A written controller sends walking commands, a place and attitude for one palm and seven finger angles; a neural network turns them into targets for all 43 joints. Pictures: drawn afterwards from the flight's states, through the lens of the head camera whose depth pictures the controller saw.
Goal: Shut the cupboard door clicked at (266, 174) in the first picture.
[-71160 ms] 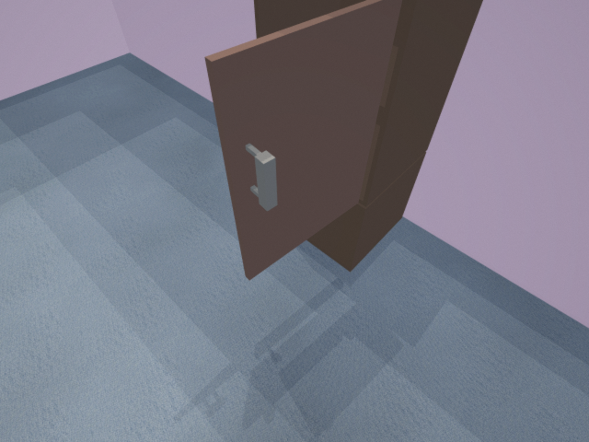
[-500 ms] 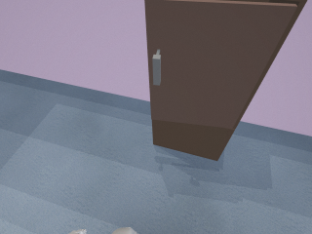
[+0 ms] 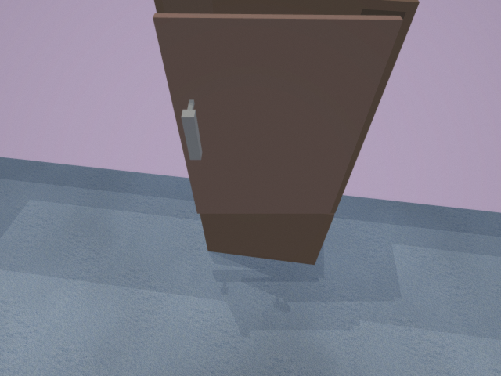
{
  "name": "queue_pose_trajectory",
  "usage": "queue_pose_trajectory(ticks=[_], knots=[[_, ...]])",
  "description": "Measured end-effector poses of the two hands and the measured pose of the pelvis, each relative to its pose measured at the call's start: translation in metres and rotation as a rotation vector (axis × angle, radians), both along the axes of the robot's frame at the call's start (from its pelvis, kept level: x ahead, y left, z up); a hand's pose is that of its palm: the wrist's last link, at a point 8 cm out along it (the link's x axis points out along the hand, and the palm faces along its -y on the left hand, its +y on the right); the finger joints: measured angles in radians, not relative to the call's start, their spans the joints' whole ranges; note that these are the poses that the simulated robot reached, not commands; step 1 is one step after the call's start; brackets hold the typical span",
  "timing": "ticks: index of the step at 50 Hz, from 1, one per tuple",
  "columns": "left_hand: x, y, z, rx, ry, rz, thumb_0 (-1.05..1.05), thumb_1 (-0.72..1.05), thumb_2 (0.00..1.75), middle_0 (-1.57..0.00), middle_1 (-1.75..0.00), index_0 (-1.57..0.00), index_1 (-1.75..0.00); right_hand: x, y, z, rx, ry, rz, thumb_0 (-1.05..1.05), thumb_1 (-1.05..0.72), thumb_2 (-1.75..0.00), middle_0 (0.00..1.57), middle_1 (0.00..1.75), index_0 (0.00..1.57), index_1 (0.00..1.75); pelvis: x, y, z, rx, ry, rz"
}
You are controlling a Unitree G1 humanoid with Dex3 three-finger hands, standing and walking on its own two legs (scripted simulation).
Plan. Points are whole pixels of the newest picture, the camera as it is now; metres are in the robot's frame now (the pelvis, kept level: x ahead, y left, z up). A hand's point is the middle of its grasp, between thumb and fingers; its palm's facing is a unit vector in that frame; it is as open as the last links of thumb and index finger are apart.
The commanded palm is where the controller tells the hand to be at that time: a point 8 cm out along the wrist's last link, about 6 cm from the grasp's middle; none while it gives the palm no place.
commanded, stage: take the last steps up to it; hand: left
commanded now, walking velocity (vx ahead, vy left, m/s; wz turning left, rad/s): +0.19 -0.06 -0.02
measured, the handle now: (193, 129) +0.60 +0.14 +0.03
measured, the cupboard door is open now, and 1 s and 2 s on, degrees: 8 8 8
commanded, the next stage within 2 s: come to a stop and stand still in 0.14 s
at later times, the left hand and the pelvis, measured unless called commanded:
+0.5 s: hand out of the picture +0.12 +0.16 -0.17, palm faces +0.05 -0.98 -0.18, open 7.4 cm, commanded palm none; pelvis +0.10 -0.01 +0.00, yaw -1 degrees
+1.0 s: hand (176, 372) +0.16 +0.14 -0.16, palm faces -0.01 -0.98 -0.20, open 7.3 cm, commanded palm none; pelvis +0.10 -0.04 +0.01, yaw +0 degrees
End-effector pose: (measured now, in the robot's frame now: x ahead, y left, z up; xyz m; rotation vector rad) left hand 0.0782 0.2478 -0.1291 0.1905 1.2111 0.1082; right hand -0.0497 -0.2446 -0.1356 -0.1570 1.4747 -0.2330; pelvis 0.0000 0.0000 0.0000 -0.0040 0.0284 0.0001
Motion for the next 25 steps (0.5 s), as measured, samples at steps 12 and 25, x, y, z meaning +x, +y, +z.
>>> queue_pose_trajectory(ticks=[12,25], knots=[[-0.006,-0.038,-0.012,-0.050,0.144,0.085,0.00,0.91,0.90,-0.20,-0.30,-0.20,-0.30,0.155,-0.013,0.014,-0.013,-0.193,0.092,0.00,-0.91,-0.89,0.20,0.30,0.20,0.30,0.068,-0.013,0.008,-0.026,-0.020,0.019],[0.040,-0.040,-0.016,-0.032,0.174,0.101,0.00,0.91,0.90,-0.20,-0.30,-0.20,-0.30,0.238,0.011,0.007,0.018,-0.271,0.115,-0.01,-0.93,-0.89,0.21,0.30,0.20,0.30,0.105,-0.015,0.005,-0.011,-0.040,-0.011]])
